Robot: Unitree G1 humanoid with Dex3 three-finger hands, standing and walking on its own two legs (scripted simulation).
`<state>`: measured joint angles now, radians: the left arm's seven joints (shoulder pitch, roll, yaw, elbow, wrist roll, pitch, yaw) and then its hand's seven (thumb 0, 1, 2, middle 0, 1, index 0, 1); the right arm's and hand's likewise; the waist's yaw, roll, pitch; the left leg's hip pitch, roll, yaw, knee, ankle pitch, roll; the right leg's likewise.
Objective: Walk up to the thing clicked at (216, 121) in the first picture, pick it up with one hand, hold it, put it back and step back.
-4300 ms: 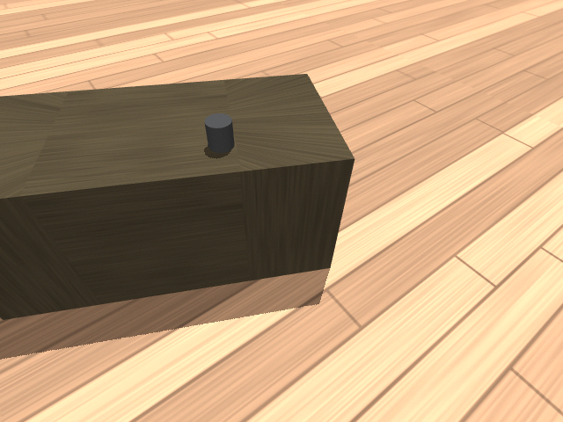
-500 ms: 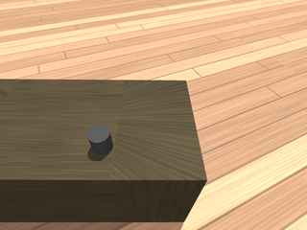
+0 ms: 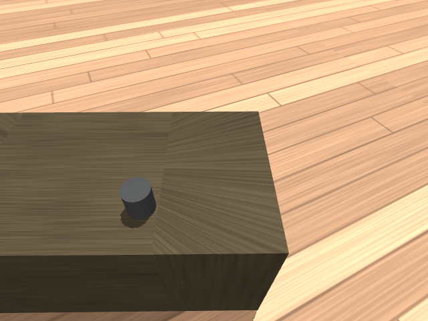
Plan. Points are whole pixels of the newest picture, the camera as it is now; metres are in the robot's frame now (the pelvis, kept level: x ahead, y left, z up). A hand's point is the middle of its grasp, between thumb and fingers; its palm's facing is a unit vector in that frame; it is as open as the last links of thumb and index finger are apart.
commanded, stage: walk up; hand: left
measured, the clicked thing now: (138, 198) +0.47 +0.21 -0.14
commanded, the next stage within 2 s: stand in 0.12 s
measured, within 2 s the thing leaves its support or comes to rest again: neither
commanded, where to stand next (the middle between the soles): +0.03 +0.01 m, yaw -1 degrees
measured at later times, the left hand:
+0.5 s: hand out of the picture +0.09 +0.24 -0.16, palm faces -0.02 -0.94 -0.33, open 7.4 cm
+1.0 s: hand out of the picture +0.10 +0.23 -0.15, palm faces -0.01 -0.94 -0.34, open 7.4 cm
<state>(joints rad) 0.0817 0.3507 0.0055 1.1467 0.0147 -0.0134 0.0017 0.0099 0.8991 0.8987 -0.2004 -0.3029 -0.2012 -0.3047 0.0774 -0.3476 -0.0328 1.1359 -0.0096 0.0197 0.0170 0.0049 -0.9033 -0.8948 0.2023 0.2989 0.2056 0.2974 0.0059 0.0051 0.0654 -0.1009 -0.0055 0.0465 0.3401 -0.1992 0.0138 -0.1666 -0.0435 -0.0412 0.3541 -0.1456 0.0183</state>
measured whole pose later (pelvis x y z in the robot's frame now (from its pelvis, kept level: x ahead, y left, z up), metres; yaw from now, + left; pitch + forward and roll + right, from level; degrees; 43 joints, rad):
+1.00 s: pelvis +0.02 -0.02 +0.00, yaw +1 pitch -2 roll +0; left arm 0.09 0.35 0.00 1.15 0.01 -0.01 -0.01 0.01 0.90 0.90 -0.20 -0.30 -0.20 -0.30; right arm 0.10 -0.34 0.00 1.14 -0.01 -0.01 0.00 0.00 -0.90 -0.89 0.20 0.30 0.21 0.30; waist 0.00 0.01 0.04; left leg -0.05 0.03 0.02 0.29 -0.20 -0.03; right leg -0.11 -0.01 -0.07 0.30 -0.16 -0.01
